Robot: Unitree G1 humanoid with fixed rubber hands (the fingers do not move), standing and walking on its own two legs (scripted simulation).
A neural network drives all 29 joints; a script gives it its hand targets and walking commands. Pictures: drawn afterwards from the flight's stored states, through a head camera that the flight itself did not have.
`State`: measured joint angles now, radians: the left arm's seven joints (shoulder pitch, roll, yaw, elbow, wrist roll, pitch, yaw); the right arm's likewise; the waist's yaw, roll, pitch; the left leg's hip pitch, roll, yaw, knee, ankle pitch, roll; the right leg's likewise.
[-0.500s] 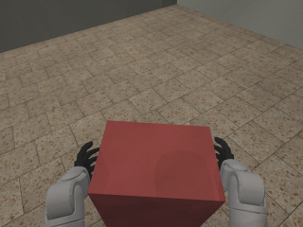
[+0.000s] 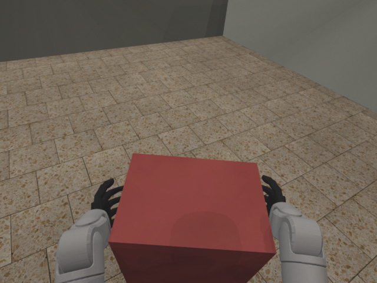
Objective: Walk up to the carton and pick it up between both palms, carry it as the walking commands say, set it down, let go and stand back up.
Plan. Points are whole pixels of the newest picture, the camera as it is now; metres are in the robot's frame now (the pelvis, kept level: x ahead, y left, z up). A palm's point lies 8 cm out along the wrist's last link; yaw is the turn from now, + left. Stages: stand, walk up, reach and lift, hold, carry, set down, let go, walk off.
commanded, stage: carry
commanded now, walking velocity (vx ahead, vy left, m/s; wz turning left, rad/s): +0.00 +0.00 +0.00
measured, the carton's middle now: (188, 229) +0.26 +0.00 +0.00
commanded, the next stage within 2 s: hold in 1.68 s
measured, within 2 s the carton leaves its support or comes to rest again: neither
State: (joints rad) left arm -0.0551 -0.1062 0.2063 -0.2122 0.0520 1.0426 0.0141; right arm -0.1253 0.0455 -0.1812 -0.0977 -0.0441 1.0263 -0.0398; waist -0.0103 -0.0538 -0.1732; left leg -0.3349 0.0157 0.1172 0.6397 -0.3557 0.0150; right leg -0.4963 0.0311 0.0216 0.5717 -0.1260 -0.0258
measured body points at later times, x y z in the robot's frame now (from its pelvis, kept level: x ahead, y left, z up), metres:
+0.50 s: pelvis +0.00 +0.00 +0.00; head +0.00 +0.01 +0.45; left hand +0.27 +0.17 +0.04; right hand +0.29 -0.18 +0.04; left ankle -0.01 +0.10 -0.72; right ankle +0.10 -0.10 -0.72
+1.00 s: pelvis +0.00 +0.00 +0.00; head +0.00 +0.01 +0.45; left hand +0.27 +0.17 +0.03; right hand +0.28 -0.18 +0.04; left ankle -0.01 +0.10 -0.72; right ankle +0.10 -0.10 -0.72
